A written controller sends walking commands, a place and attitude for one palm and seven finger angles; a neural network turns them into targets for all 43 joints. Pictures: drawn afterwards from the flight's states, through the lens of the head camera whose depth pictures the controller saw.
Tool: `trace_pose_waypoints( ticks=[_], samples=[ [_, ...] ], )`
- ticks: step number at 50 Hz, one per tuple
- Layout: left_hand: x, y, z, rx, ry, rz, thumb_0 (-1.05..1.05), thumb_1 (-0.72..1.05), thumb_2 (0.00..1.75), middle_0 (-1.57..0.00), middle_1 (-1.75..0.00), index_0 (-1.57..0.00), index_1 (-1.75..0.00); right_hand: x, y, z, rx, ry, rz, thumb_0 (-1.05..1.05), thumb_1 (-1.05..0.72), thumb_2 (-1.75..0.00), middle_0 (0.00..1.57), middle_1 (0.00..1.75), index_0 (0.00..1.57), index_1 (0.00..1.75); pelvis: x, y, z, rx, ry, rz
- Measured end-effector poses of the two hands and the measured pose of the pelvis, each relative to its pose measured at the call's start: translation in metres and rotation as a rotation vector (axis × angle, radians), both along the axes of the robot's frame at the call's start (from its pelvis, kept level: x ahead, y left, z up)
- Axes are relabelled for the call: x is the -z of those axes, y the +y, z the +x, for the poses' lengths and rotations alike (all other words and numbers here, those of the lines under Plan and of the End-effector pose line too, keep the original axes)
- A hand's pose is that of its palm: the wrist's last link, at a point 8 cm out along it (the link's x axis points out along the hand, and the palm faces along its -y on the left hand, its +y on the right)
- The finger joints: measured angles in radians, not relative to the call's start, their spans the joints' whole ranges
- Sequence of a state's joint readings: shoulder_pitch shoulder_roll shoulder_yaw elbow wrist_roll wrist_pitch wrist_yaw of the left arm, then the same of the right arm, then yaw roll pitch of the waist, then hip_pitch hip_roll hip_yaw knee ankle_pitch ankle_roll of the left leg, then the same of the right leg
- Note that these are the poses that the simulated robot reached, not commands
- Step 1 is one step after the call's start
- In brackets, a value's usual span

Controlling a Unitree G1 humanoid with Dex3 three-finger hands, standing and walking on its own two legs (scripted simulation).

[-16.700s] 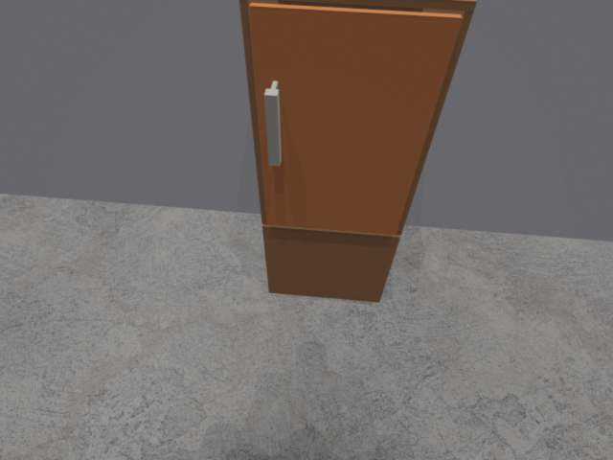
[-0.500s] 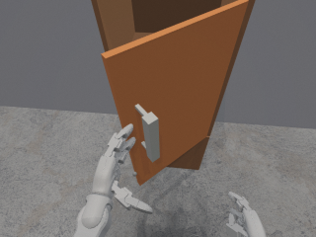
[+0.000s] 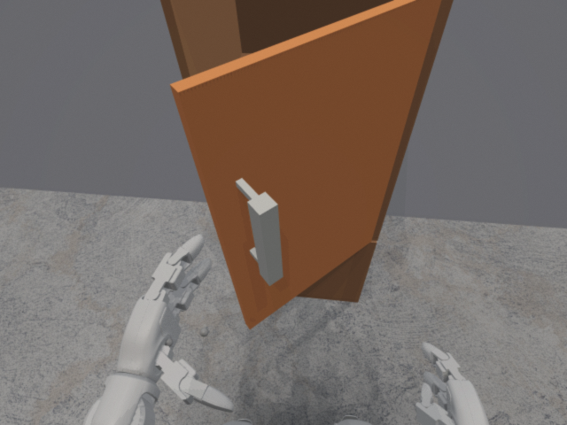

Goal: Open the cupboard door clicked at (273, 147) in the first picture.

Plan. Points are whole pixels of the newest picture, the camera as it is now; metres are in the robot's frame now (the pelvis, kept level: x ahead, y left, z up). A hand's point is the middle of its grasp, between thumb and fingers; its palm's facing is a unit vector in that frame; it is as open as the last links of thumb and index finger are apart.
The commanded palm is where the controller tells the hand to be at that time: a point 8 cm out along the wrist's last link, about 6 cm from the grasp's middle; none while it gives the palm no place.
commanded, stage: draw the hand back to the body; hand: left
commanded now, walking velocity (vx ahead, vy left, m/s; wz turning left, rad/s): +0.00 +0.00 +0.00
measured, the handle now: (258, 234) +0.36 +0.06 +0.08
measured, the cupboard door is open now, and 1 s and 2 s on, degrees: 44 44 44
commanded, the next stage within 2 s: step back with the hand held close in 1.56 s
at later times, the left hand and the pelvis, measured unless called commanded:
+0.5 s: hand (119, 330) +0.20 +0.18 +0.13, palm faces -0.05 -0.99 -0.09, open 16.2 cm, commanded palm +0.17 +0.24 +0.15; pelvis +0.00 +0.02 +0.02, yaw +0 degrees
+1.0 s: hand (7, 286) +0.22 +0.27 +0.19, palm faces +0.35 -0.85 -0.39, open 11.3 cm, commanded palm +0.17 +0.31 +0.21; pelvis +0.02 +0.04 +0.06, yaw -2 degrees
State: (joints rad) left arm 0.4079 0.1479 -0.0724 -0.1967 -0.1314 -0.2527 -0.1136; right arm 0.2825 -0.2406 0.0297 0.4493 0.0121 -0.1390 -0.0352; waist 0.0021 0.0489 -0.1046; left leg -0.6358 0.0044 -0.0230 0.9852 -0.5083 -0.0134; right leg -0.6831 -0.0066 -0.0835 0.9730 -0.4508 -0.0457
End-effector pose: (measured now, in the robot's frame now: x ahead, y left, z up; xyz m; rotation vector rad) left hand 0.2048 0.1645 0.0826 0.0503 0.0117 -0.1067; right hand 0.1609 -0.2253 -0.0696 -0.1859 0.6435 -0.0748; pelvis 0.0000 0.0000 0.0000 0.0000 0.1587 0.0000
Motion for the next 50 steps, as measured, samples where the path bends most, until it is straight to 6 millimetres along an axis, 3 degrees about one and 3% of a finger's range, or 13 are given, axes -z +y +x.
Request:
trace_pose_waypoints(
  ticks=[5, 12, 26, 35, 50],
  samples=[
    [-0.006, 0.004, -0.001, 0.01, -0.012, 0.021, -0.01, -0.5, 0.3, -0.16, -0.31, -0.15, -0.3, -0.001, 0.001, -0.004, 0.012, -0.007, 0.001, 0.01, -0.9, -0.9, 0.2, 0.3, 0.2, 0.3, 0.0, 0.002, -0.002, 0.006, -0.009, -0.001],
    [-0.028, 0.032, -0.005, -0.039, -0.034, 0.038, -0.01, -0.5, 0.3, -0.16, -0.31, -0.15, -0.3, -0.012, 0.007, -0.004, 0.02, -0.033, 0.009, 0.01, -0.9, -0.9, 0.2, 0.3, 0.2, 0.3, -0.009, 0.005, 0.0, 0.006, -0.037, -0.008],
    [-0.058, 0.073, -0.024, -0.076, -0.044, 0.081, -0.01, -0.46, 0.32, -0.16, -0.31, -0.15, -0.3, -0.039, 0.027, 0.018, -0.013, -0.13, -0.008, 0.01, -0.9, -0.9, 0.2, 0.3, 0.2, 0.3, -0.022, 0.02, 0.005, -0.001, -0.101, -0.023],
    [-0.083, 0.104, -0.034, -0.322, -0.039, 0.27, -0.01, -0.23, 0.42, -0.17, -0.31, -0.16, -0.3, -0.048, 0.044, 0.019, -0.015, -0.073, -0.023, 0.01, -0.9, -0.9, 0.2, 0.3, 0.2, 0.3, -0.041, 0.029, 0.01, 0.009, -0.165, -0.024],
    [-0.128, 0.143, -0.027, -0.444, -0.132, 0.377, 0.0, 0.28, 0.64, -0.19, -0.31, -0.18, -0.3, -0.052, 0.052, 0.024, -0.025, -0.013, -0.019, 0.01, -0.9, -0.9, 0.2, 0.3, 0.2, 0.3, -0.058, 0.038, 0.021, 0.026, -0.224, -0.018]
  ],
)
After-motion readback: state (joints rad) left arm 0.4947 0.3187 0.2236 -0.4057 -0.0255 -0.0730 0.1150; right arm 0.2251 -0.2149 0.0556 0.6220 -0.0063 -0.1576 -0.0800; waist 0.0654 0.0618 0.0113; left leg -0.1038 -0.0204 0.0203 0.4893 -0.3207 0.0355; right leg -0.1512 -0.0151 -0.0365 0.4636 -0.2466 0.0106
